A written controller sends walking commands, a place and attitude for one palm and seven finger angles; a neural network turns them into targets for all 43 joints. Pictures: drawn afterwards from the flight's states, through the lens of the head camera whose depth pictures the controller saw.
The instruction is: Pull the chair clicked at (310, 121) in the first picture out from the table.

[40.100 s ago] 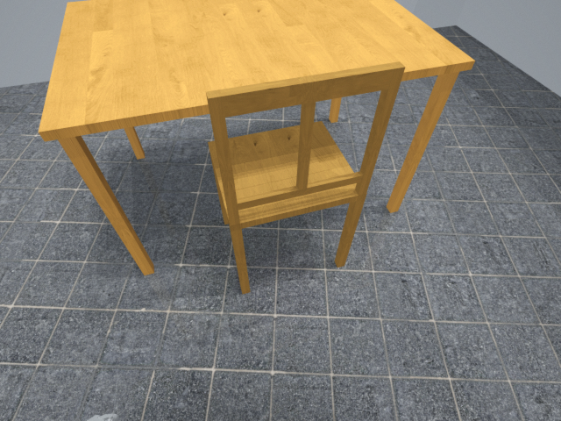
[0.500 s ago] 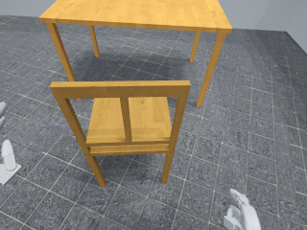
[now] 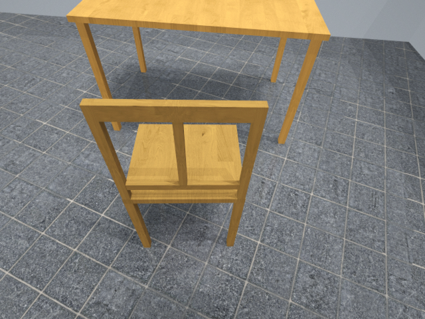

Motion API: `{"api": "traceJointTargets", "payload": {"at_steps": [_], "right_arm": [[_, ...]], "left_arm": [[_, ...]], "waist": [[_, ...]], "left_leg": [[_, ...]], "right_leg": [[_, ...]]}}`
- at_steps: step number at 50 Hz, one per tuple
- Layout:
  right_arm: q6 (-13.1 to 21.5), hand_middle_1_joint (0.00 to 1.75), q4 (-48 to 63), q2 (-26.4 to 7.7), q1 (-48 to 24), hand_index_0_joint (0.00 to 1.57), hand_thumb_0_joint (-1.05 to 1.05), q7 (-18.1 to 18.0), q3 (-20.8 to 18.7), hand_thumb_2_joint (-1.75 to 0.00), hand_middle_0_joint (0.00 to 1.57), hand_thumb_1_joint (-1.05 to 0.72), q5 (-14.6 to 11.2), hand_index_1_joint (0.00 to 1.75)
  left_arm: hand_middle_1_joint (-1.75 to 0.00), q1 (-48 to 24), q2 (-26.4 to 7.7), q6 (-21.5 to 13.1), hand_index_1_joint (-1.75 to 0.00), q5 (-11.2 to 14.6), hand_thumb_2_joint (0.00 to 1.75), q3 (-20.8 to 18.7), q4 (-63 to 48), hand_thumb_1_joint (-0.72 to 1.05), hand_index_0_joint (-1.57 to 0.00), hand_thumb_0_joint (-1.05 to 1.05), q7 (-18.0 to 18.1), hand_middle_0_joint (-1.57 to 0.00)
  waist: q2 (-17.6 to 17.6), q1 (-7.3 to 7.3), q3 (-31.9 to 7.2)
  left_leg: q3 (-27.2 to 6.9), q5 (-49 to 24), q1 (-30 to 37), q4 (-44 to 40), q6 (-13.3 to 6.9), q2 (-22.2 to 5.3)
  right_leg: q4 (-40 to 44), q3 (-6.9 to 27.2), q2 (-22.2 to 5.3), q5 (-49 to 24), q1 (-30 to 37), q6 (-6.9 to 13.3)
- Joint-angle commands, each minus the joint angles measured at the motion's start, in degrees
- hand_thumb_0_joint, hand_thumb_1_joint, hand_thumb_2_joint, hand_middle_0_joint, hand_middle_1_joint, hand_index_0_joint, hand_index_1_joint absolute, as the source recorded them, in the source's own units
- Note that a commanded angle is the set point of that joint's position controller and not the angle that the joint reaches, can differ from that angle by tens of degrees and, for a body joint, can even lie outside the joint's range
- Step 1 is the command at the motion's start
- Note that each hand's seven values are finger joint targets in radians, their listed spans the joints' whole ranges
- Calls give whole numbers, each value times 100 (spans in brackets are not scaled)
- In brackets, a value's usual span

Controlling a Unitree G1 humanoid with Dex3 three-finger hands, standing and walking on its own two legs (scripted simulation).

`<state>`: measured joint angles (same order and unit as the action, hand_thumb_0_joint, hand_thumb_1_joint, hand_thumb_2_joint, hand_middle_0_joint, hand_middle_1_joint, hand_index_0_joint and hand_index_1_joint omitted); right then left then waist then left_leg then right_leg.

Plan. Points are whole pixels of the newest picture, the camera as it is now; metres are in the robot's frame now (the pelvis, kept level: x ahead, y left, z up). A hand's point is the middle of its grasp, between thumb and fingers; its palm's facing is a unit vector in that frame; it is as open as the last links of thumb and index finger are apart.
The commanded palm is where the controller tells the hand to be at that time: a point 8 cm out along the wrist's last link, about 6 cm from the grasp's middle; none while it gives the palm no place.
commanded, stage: let the arm hang, fingers relaxed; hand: left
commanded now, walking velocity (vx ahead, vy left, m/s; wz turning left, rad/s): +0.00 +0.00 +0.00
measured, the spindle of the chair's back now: (180, 155) +0.54 +0.12 -0.10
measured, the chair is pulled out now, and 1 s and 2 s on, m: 0.56 0.56 0.56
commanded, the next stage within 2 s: look to check the result in 0.62 s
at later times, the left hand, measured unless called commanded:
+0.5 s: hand out of the picture +0.00 +0.16 -0.17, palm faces +0.01 -0.98 -0.18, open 7.3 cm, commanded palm none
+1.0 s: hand out of the picture +0.00 +0.15 -0.17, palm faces +0.01 -0.98 -0.18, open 7.3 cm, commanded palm none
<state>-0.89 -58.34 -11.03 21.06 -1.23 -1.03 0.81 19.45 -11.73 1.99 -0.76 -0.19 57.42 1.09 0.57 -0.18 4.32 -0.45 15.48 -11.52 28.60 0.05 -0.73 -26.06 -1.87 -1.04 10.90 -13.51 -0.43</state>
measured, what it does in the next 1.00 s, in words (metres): stands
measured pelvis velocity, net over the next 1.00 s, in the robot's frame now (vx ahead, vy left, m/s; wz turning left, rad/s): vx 0.00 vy -0.01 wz -0.01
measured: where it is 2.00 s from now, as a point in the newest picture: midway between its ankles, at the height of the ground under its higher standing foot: outside the picture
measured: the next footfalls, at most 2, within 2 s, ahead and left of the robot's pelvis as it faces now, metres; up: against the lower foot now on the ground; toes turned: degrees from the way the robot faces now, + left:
none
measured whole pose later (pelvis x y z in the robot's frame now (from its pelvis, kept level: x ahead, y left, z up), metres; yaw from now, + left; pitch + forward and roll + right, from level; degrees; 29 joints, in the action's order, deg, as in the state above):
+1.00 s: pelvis +0.00 -0.01 +0.00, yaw -1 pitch -1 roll +0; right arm 0.6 -61.5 -6.1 19.6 -1.9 -0.1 0.5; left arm 17.2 -7.4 0.6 -0.5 0.2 61.2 1.9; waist -0.4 -0.4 4.3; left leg 0.1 14.8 -10.7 26.9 0.7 -1.0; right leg -26.5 -1.3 -0.8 11.2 -14.0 0.2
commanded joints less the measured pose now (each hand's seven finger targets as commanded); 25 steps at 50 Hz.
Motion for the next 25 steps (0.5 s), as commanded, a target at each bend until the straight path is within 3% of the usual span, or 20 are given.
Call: {"api": "traceJointTargets", "payload": {"at_steps": [1, 4, 6, 8, 11, 18, 21, 25], "right_arm": [[141, 30, 160, -331, 372, 20, 0, -43, -5, -90, 20, -90, -1, 30], [163, 30, 24, -283, 527, 20, 0, -58, 18, -90, 20, -90, -16, 30], [158, 30, -38, -253, 566, 20, 0, -65, 28, -90, 20, -90, -20, 30], [151, 30, -88, -190, 632, 20, 0, -67, 28, -90, 20, -90, -19, 30], [151, 30, -157, -124, 662, 20, 0, -72, 30, -90, 20, -90, -16, 30], [165, 30, -190, 75, 673, 20, 0, -77, 22, -90, 20, -90, -14, 30], [162, 30, -201, 124, 645, 20, 0, -92, 20, -90, 20, -90, -10, 30], [178, 30, -197, 143, 639, 20, 0, -103, 20, -90, 20, -90, -21, 30]], "left_arm": [[-30, 97, -423, -146, -30, 29, 90, -35, -100, 90, -20, 0, 51, -20], [-30, 155, -361, -153, -30, 44, 90, -7, 58, 90, -20, 0, 64, -20], [-30, 191, -335, -145, -30, 43, 90, 8, 132, 90, -20, 0, 75, -20], [-30, 235, -285, -148, -30, 44, 90, 8, 178, 90, -20, 0, 89, -20], [-30, 268, -219, -142, -30, 37, 90, -3, 215, 90, -20, 0, 108, -20], [-30, 278, -79, -167, -30, 19, 90, -44, 184, 90, -20, 0, 131, -20], [-30, 274, -35, -170, -30, 19, 90, -42, 198, 90, -20, 0, 137, -20], [-30, 262, -18, -186, -30, 23, 90, -44, 175, 90, -20, 0, 135, -20]], "waist": [[-149, 3, 10], [-58, -10, -42], [-139, 5, 151], [100, 3, 191], [-48, 12, 253], [55, 5, 223], [-122, -6, 314], [-37, -15, 154]], "left_leg": [[-435, 204, -388, -779, -294, -412], [-430, 101, -313, -783, -300, -437], [-446, 182, -462, -852, -315, -454], [-419, 267, -470, -818, -310, -418], [-414, 365, -520, -886, -326, -434], [-343, 232, -498, -762, -306, -372], [-356, 200, -500, -789, -308, -399], [-353, -38, -387, -766, -309, -425]], "right_leg": [[626, 532, -412, 525, 49, 360], [577, 541, -412, 457, 13, 365], [565, 514, -388, 468, -15, 361], [589, 561, -394, 589, -75, 368], [556, 531, -372, 604, -122, 368], [542, 570, -389, 523, -176, 362], [536, 580, -356, 436, -234, 375], [511, 555, -357, 209, -127, 375]]}}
